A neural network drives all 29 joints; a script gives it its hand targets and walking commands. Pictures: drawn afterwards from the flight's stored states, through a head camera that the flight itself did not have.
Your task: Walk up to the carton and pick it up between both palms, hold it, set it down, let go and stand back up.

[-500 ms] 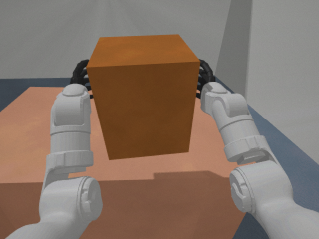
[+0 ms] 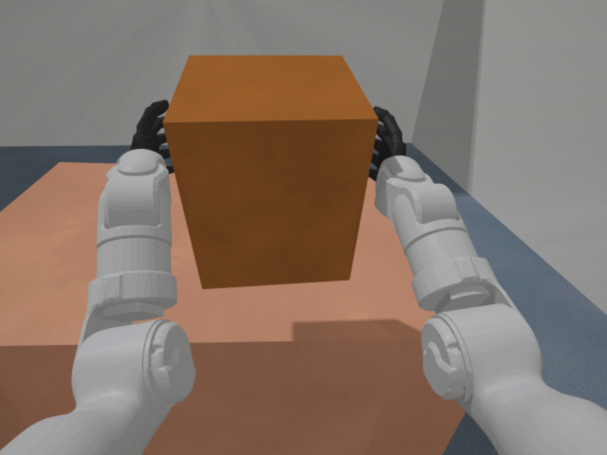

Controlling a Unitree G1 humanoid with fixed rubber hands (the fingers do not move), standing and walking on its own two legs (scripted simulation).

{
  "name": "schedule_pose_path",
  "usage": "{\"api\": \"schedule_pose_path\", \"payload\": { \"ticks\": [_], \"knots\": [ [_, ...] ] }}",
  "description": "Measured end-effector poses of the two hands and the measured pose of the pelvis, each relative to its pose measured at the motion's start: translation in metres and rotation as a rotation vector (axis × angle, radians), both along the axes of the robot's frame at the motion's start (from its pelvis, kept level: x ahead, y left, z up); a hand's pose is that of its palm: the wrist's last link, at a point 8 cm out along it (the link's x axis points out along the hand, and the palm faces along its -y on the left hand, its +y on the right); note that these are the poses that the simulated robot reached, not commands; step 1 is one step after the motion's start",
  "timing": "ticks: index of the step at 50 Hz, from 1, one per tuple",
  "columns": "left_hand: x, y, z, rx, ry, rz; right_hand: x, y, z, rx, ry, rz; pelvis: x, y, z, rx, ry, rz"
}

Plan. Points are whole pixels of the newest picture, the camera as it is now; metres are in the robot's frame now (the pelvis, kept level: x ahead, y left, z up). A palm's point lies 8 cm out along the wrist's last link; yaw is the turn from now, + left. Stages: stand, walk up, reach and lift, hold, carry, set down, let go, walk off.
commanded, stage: set down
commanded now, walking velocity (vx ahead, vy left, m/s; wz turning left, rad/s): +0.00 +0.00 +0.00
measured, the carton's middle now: (272, 171) +0.41 +0.01 +0.25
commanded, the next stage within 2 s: none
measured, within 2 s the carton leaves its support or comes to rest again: neither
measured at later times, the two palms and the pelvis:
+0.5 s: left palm (157, 199) +0.40 +0.17 +0.22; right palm (371, 204) +0.38 -0.13 +0.21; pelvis +0.01 +0.00 +0.00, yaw +1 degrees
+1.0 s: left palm (159, 209) +0.41 +0.17 +0.19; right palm (364, 214) +0.40 -0.13 +0.19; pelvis +0.02 +0.01 +0.00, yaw +0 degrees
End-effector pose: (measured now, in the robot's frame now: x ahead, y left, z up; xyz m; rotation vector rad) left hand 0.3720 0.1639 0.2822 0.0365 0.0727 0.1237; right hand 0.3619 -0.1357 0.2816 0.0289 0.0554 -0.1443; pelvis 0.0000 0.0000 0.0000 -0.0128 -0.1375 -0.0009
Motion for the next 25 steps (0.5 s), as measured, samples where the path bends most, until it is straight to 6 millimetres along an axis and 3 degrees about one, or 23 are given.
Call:
{"api": "schedule_pose_path", "payload": {
  "ticks": [10, 17, 25],
  "knots": [
    [0.012, 0.011, -0.024, 0.008, -0.014, 0.008, 0.013, 0.011, -0.028, -0.015, -0.063, 0.001, 0.005, -0.001, 0.0, 0.004, -0.048, 0.012],
    [0.017, 0.01, -0.05, 0.0, -0.009, -0.007, 0.018, 0.01, -0.055, -0.025, -0.071, -0.004, 0.01, 0.0, -0.001, 0.0, -0.057, 0.019],
    [0.024, 0.005, -0.067, 0.008, 0.019, -0.015, 0.023, 0.006, -0.071, -0.028, -0.059, -0.016, 0.013, 0.004, -0.002, -0.004, -0.052, 0.013]
  ]
}}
